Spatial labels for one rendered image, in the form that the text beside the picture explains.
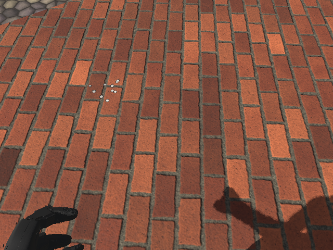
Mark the left robot hand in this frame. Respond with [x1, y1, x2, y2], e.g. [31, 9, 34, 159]
[3, 205, 84, 250]

